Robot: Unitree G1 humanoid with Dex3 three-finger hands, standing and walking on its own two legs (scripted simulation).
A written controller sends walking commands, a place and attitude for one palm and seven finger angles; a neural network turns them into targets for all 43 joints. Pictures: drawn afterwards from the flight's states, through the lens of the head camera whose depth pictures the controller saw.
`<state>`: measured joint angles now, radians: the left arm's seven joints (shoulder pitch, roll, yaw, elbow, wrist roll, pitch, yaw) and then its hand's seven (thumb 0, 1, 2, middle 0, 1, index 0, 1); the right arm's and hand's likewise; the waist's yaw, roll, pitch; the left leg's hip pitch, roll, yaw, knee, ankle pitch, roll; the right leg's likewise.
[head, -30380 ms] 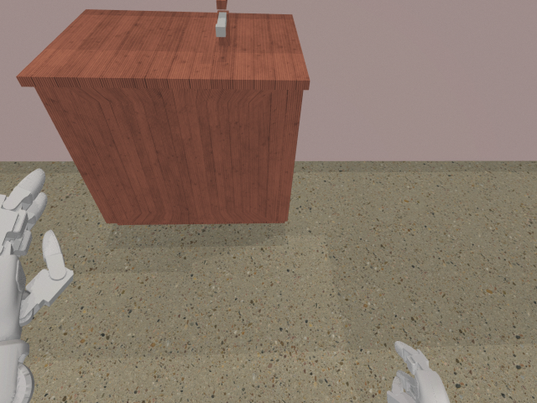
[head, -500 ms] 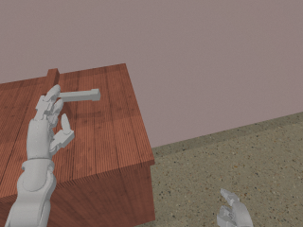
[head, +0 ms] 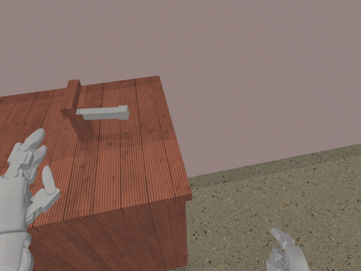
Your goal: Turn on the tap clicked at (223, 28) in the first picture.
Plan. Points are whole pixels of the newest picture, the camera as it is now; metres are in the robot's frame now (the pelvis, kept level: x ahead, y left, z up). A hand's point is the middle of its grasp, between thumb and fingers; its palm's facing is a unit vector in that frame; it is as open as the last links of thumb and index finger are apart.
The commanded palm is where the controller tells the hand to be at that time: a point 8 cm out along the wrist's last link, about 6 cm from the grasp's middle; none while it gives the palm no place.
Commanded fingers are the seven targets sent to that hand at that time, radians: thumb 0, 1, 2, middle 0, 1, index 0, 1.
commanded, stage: draw the hand back beside the body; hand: left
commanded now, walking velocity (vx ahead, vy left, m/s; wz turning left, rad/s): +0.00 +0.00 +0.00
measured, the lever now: (123, 112) +0.47 +0.21 +0.11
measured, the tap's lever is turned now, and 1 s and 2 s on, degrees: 80 80 80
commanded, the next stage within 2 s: step back with the hand held close in 0.22 s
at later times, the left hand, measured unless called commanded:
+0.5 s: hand (52, 187) +0.20 +0.24 +0.17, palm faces +0.40 -0.82 -0.41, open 7.4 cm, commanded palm +0.15 +0.28 +0.17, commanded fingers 0.00 0.90 0.90 -0.20 -0.30 -0.20 -0.30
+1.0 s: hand (19, 233) +0.13 +0.26 +0.15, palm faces +0.40 -0.82 -0.41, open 7.4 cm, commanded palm +0.08 +0.30 +0.17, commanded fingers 0.00 0.90 0.90 -0.20 -0.30 -0.20 -0.30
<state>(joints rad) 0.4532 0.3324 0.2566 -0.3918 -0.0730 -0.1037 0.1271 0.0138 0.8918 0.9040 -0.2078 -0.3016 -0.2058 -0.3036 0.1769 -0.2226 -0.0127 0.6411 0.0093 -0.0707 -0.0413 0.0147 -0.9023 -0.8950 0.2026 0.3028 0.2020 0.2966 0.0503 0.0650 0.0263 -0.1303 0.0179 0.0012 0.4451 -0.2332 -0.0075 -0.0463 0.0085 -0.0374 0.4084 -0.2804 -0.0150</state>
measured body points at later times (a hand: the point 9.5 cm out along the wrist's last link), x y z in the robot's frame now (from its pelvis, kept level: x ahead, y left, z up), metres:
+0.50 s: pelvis -0.01 +0.00 +0.00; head -0.01 -0.02 +0.45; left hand +0.17 +0.28 +0.19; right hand +0.18 -0.23 -0.09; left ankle +0.01 +0.12 -0.74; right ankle -0.03 -0.11 -0.74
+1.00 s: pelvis -0.08 +0.02 -0.01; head -0.07 +0.01 +0.44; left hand +0.10 +0.30 +0.17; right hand +0.11 -0.21 -0.09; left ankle +0.01 +0.12 -0.74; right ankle -0.03 -0.11 -0.74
